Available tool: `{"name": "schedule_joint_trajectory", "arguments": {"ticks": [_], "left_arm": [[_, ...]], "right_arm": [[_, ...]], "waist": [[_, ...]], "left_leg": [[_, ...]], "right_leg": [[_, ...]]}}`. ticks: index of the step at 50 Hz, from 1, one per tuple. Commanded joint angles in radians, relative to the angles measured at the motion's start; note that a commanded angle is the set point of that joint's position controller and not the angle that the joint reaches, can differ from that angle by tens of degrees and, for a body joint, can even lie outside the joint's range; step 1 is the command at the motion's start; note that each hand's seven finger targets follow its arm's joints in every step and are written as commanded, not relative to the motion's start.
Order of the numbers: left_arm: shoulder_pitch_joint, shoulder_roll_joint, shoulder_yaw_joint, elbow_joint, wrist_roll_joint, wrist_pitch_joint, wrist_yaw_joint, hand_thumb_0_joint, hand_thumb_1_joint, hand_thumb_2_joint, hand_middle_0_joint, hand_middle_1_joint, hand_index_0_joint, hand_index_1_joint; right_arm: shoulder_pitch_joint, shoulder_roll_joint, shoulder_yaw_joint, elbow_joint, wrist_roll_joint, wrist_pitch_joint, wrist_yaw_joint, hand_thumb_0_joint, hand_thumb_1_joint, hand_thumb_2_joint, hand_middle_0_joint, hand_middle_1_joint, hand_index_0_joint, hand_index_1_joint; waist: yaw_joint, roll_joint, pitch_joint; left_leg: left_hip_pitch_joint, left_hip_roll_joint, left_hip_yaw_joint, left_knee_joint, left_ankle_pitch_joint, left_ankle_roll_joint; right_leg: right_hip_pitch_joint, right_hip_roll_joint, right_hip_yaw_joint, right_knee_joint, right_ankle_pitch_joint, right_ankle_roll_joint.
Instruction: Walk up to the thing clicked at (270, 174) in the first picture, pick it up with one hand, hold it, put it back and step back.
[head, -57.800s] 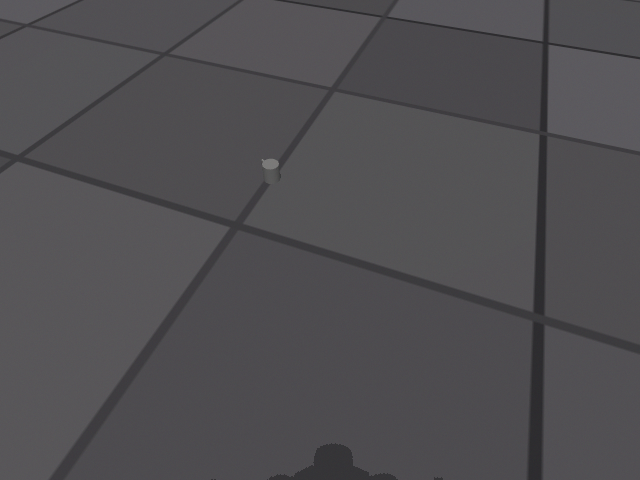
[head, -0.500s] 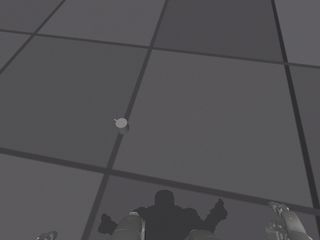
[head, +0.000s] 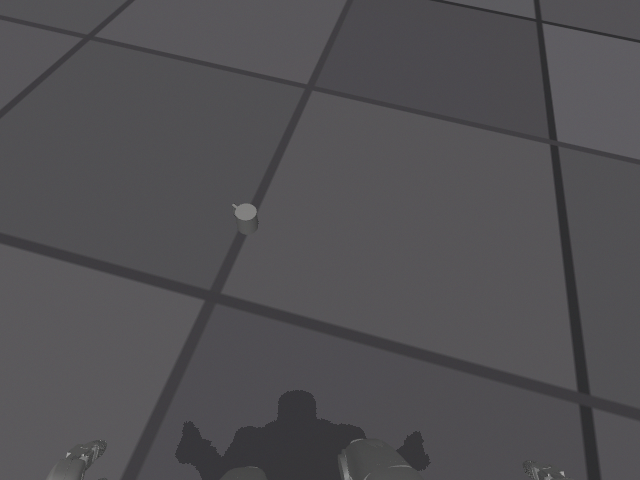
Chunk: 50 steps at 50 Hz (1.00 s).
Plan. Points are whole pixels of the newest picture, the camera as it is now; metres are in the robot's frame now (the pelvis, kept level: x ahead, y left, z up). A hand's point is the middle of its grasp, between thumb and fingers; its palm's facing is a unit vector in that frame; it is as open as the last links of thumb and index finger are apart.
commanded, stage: step back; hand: left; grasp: from above
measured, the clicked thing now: (243, 216) +1.00 +0.24 -0.72
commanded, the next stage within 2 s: stand in 1.30 s
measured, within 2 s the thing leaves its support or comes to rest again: neither
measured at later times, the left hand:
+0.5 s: hand out of the picture -0.04 +0.26 -0.15, palm faces +0.04 -0.91 -0.41, open 7.4 cm
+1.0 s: hand out of the picture -0.03 +0.22 -0.14, palm faces +0.06 -0.92 -0.38, open 7.4 cm
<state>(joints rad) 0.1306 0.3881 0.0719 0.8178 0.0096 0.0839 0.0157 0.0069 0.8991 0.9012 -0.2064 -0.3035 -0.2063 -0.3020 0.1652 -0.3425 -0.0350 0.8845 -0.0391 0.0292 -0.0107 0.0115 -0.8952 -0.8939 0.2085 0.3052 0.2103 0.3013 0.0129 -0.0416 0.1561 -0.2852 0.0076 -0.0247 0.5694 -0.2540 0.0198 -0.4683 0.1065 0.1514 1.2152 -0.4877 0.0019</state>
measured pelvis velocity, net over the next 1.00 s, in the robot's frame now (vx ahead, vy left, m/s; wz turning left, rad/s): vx -0.08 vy -0.04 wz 0.03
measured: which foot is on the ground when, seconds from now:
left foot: down 0.00-0.18, up 0.20-0.44, down 0.46-0.78, up 0.80-1.00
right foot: up 0.00-0.14, down 0.16-0.50, up 0.52-0.74, down 0.76-1.00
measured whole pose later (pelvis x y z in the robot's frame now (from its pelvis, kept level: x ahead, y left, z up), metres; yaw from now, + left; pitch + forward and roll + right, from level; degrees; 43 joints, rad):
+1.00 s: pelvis -0.08 -0.04 +0.00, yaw +2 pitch -3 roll +0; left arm 0.20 0.33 0.05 0.99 0.03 -0.04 0.00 0.01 0.90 0.90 -0.21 -0.30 -0.21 -0.30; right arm 0.21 -0.39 -0.06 1.00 -0.02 0.00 0.01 0.01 -0.90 -0.89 0.20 0.30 0.20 0.30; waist 0.04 0.04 0.08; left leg -0.36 0.00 -0.07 0.77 -0.42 0.00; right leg -0.20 -0.01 -0.06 0.55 -0.30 -0.02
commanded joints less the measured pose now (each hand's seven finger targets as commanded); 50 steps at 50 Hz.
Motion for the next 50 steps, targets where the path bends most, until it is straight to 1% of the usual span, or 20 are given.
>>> {"name": "schedule_joint_trajectory", "arguments": {"ticks": [1, 7, 9, 10, 11, 14, 19, 22, 23, 25, 26, 27, 30, 33, 37, 38, 39, 41, 45, 50], "left_arm": [[0.011, 0.165, 0.048, -0.063, 0.011, -0.049, 0.009, 0.0, 0.9, 0.9, -0.2, -0.3, -0.2, -0.3], [0.157, 0.165, 0.047, 0.052, 0.023, -0.09, 0.002, 0.0, 0.9, 0.9, -0.2, -0.3, -0.2, -0.3], [0.154, 0.296, 0.084, 0.055, 0.041, -0.099, 0.004, 0.0, 0.9, 0.9, -0.2, -0.3, -0.2, -0.3], [0.058, 0.375, 0.095, 0.013, 0.043, -0.093, 0.004, 0.0, 0.9, 0.9, -0.2, -0.3, -0.2, -0.3], [-0.041, 0.358, 0.089, -0.01, 0.04, -0.093, 0.006, 0.0, 0.9, 0.9, -0.2, -0.3, -0.2, -0.3], [-0.074, 0.233, 0.062, -0.005, 0.035, -0.105, 0.007, 0.0, 0.9, 0.9, -0.2, -0.3, -0.2, -0.3], [0.049, 0.251, 0.077, 0.025, 0.047, -0.11, -0.007, 0.0, 0.9, 0.9, -0.2, -0.3, -0.2, -0.3], [0.001, 0.255, 0.064, 0.019, 0.035, -0.092, -0.019, 0.0, 0.9, 0.9, -0.2, -0.3, -0.2, -0.3], [0.015, 0.215, 0.046, 0.015, 0.033, -0.088, -0.021, 0.0, 0.9, 0.9, -0.2, -0.3, -0.2, -0.3], [0.003, 0.116, 0.014, 0.01, 0.006, -0.089, -0.023, 0.0, 0.9, 0.9, -0.2, -0.3, -0.2, -0.3], [-0.066, 0.221, 0.05, 0.021, 0.016, -0.092, -0.014, 0.0, 0.9, 0.9, -0.2, -0.3, -0.2, -0.3], [-0.051, 0.248, 0.056, 0.028, 0.018, -0.096, -0.019, 0.0, 0.9, 0.9, -0.2, -0.3, -0.2, -0.3], [0.02, 0.199, 0.044, 0.059, 0.01, -0.108, -0.035, 0.0, 0.9, 0.9, -0.2, -0.3, -0.2, -0.3], [0.005, 0.186, 0.045, 0.069, 0.013, -0.111, -0.038, 0.0, 0.9, 0.9, -0.2, -0.3, -0.2, -0.3], [0.096, 0.17, 0.049, 0.126, 0.022, -0.132, -0.019, 0.0, 0.9, 0.9, -0.2, -0.3, -0.2, -0.3], [0.139, 0.19, 0.059, 0.139, 0.026, -0.136, -0.011, 0.0, 0.9, 0.9, -0.2, -0.3, -0.2, -0.3], [0.178, 0.249, 0.074, 0.14, 0.04, -0.143, -0.002, 0.0, 0.9, 0.9, -0.2, -0.3, -0.2, -0.3], [0.061, 0.327, 0.084, 0.096, 0.034, -0.143, -0.005, 0.0, 0.9, 0.9, -0.2, -0.3, -0.2, -0.3], [0.004, 0.231, 0.054, 0.089, 0.018, -0.158, -0.002, 0.0, 0.9, 0.9, -0.2, -0.3, -0.2, -0.3], [0.005, 0.223, 0.043, 0.094, 0.011, -0.148, 0.001, 0.0, 0.9, 0.9, -0.2, -0.3, -0.2, -0.3]], "right_arm": [[-0.003, -0.25, -0.071, -0.091, 0.006, -0.019, -0.022, 0.0, -0.9, -0.9, 0.2, 0.3, 0.2, 0.3], [-0.05, -0.297, -0.077, -0.09, 0.012, 0.01, -0.003, 0.0, -0.9, -0.9, 0.2, 0.3, 0.2, 0.3], [-0.043, -0.181, -0.041, -0.121, 0.022, 0.004, -0.002, 0.0, -0.9, -0.9, 0.2, 0.3, 0.2, 0.3], [-0.114, -0.223, -0.06, -0.126, 0.019, 0.007, -0.019, 0.0, -0.9, -0.9, 0.2, 0.3, 0.2, 0.3], [-0.09, -0.266, -0.078, -0.096, 0.022, 0.006, -0.019, 0.0, -0.9, -0.9, 0.2, 0.3, 0.2, 0.3], [-0.028, -0.231, -0.06, -0.039, 0.031, -0.009, -0.006, 0.0, -0.9, -0.9, 0.2, 0.3, 0.2, 0.3], [-0.04, -0.211, -0.048, -0.033, 0.011, -0.04, 0.008, 0.0, -0.9, -0.9, 0.2, 0.3, 0.2, 0.3], [0.044, -0.204, -0.06, 0.011, 0.008, -0.062, 0.01, 0.0, -0.9, -0.9, 0.2, 0.3, 0.2, 0.3], [0.066, -0.214, -0.07, 0.028, 0.006, -0.07, 0.004, 0.0, -0.9, -0.9, 0.2, 0.3, 0.2, 0.3], [0.087, -0.324, -0.092, 0.032, -0.009, -0.082, -0.001, 0.0, -0.9, -0.9, 0.2, 0.3, 0.2, 0.3], [0.075, -0.392, -0.107, 0.028, -0.003, -0.078, 0.006, 0.0, -0.9, -0.9, 0.2, 0.3, 0.2, 0.3], [0.033, -0.374, -0.106, 0.017, -0.004, -0.077, 0.007, 0.0, -0.9, -0.9, 0.2, 0.3, 0.2, 0.3], [0.011, -0.268, -0.073, 0.007, -0.009, -0.088, 0.009, 0.0, -0.9, -0.9, 0.2, 0.3, 0.2, 0.3], [0.05, -0.293, -0.087, 0.019, -0.007, -0.079, 0.017, 0.0, -0.9, -0.9, 0.2, 0.3, 0.2, 0.3], [-0.009, -0.237, -0.066, -0.004, 0.013, -0.049, 0.019, 0.0, -0.9, -0.9, 0.2, 0.3, 0.2, 0.3], [0.003, -0.194, -0.05, -0.01, 0.019, -0.046, 0.014, 0.0, -0.9, -0.9, 0.2, 0.3, 0.2, 0.3], [0.003, -0.142, -0.033, -0.031, 0.025, -0.049, 0.012, 0.0, -0.9, -0.9, 0.2, 0.3, 0.2, 0.3], [0.018, -0.226, -0.062, -0.006, 0.01, -0.042, -0.005, 0.0, -0.9, -0.9, 0.2, 0.3, 0.2, 0.3], [0.07, -0.206, -0.054, 0.049, 0.018, -0.052, 0.005, 0.0, -0.9, -0.9, 0.2, 0.3, 0.2, 0.3], [0.042, -0.176, -0.044, 0.056, 0.017, -0.05, 0.007, 0.0, -0.9, -0.9, 0.2, 0.3, 0.2, 0.3]], "waist": [[-0.028, 0.192, -0.179], [0.014, 0.226, -0.29], [0.015, -0.141, -0.216], [0.06, -0.167, -0.151], [0.021, -0.163, -0.064], [-0.021, -0.074, -0.057], [0.061, -0.155, -0.099], [0.009, -0.146, -0.132], [-0.001, -0.09, -0.145], [-0.025, 0.232, -0.152], [-0.053, 0.183, -0.077], [-0.029, 0.15, -0.03], [-0.002, 0.168, -0.036], [-0.04, 0.224, -0.072], [0.033, 0.169, -0.127], [0.051, 0.086, -0.158], [0.069, -0.096, -0.174], [0.044, -0.051, -0.072], [0.002, -0.056, -0.07], [0.01, -0.126, -0.131]], "left_leg": [[0.218, 0.216, -0.161, -0.09, 0.443, 0.218], [0.122, 0.176, -0.106, 0.039, 0.199, 0.139], [-0.283, -0.02, -0.046, 0.241, -0.222, 0.016], [-0.175, -0.035, -0.125, 0.362, -0.345, -0.027], [-0.094, 0.004, -0.151, 0.45, -0.297, -0.029], [-0.161, -0.079, -0.115, 0.452, -0.17, -0.024], [-0.177, -0.034, -0.028, 0.135, -0.239, -0.041], [0.049, -0.04, 0.04, -0.166, -0.15, -0.024], [0.156, -0.04, 0.004, -0.254, -0.073, -0.012], [0.26, 0.254, -0.52, -0.358, -0.359, 0.117], [0.072, 0.344, -0.608, -0.392, -0.532, 0.23], [-0.016, 0.344, -0.565, -0.394, -0.544, 0.245], [0.075, 0.193, -0.314, -0.332, -0.287, 0.147], [0.072, 0.185, -0.288, -0.318, -0.282, 0.145], [-0.091, 0.115, -0.135, -0.112, -0.182, 0.08], [-0.162, 0.081, -0.106, 0.003, -0.157, 0.052], [-0.303, -0.042, -0.054, 0.212, -0.207, 0.006], [-0.252, -0.006, -0.108, 0.376, -0.325, -0.011], [-0.177, 0.014, -0.115, 0.303, -0.189, -0.012], [-0.045, 0.002, 0.019, 0.089, -0.112, -0.02]], "right_leg": [[-0.009, -0.054, -0.038, -0.218, -0.04, 0.036], [0.327, -0.075, -0.166, -0.888, 0.198, -0.027], [0.418, -0.322, 0.278, -0.88, 0.151, -0.105], [0.1, -0.5, 0.419, -0.941, 0.001, -0.263], [-0.062, -0.52, 0.426, -0.974, -0.072, -0.275], [0.123, -0.32, 0.083, -0.855, 0.232, -0.176], [0.318, -0.312, 0.105, -0.862, -0.037, -0.169], [0.237, -0.327, 0.071, -0.798, 0.002, -0.16], [0.197, -0.285, 0.023, -0.711, 0.09, -0.127], [-0.101, -0.099, -0.156, -0.431, -0.001, -0.023], [-0.053, -0.142, -0.109, -0.338, -0.083, -0.028], [0.004, -0.165, -0.08, -0.306, -0.069, -0.032], [-0.009, -0.154, -0.116, -0.415, 0.042, -0.027], [0.073, -0.12, -0.169, -0.511, 0.039, -0.014], [0.393, -0.075, -0.211, -0.79, 0.213, -0.028], [0.503, -0.124, -0.12, -0.823, 0.209, -0.036], [0.57, -0.306, 0.177, -0.922, 0.111, -0.092], [0.28, -0.53, 0.405, -1.01, -0.16, -0.248], [0.277, -0.378, 0.097, -0.929, 0.266, -0.176], [0.301, -0.336, -0.051, -0.788, 0.711, -0.142]]}}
